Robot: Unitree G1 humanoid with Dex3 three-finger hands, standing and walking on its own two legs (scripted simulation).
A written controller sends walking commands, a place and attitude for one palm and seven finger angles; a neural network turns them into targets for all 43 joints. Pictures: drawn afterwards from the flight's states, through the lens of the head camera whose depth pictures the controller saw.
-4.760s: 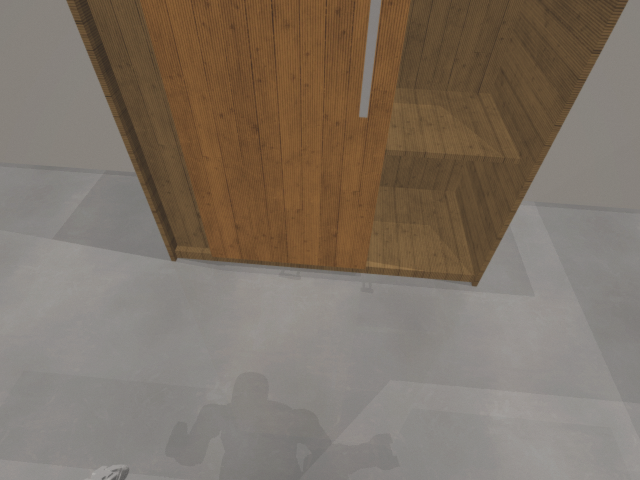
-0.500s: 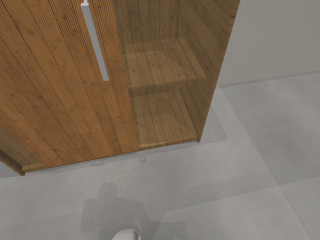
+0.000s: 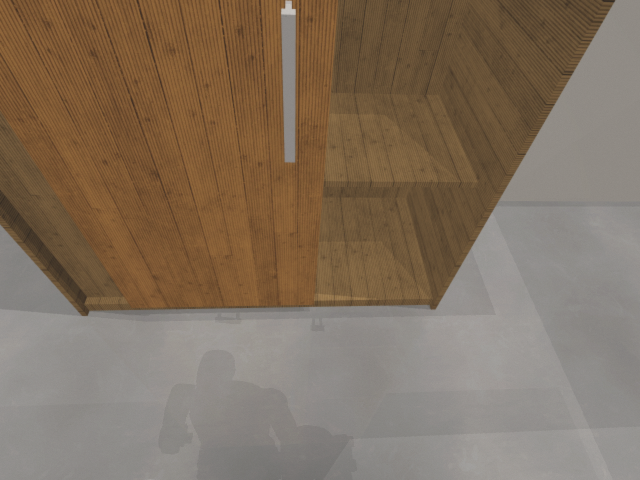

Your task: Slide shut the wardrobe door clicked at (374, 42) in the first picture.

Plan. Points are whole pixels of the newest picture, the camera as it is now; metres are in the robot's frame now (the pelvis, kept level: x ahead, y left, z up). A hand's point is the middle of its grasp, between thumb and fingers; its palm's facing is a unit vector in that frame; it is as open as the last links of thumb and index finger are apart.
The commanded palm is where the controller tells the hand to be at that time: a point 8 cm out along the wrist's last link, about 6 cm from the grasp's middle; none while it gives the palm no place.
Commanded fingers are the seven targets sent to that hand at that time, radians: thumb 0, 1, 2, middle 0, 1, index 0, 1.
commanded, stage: take the last steps up to it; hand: left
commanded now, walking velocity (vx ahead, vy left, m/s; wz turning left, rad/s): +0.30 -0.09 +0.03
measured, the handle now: (289, 90) +0.71 +0.10 +0.10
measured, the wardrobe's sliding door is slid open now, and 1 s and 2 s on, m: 0.43 0.43 0.43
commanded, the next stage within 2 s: come to a stop and stand still in 0.62 s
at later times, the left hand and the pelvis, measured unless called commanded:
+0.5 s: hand out of the picture +0.00 +0.11 -0.17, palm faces +0.14 -0.98 -0.14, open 7.4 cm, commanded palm none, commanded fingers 0.00 0.90 0.90 -0.20 -0.30 -0.20 -0.30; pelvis +0.11 -0.02 -0.01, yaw +3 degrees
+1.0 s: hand (229, 367) +0.31 +0.16 -0.17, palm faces +0.04 -0.97 -0.23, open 7.4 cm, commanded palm none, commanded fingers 0.00 0.90 0.90 -0.20 -0.30 -0.20 -0.30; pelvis +0.23 -0.03 -0.01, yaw +0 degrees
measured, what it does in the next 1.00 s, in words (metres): walks ahead: right foot, then left foot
